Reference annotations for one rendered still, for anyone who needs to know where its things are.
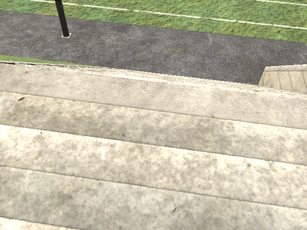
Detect stairs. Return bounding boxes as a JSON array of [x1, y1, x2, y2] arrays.
[[15, 63, 307, 100]]

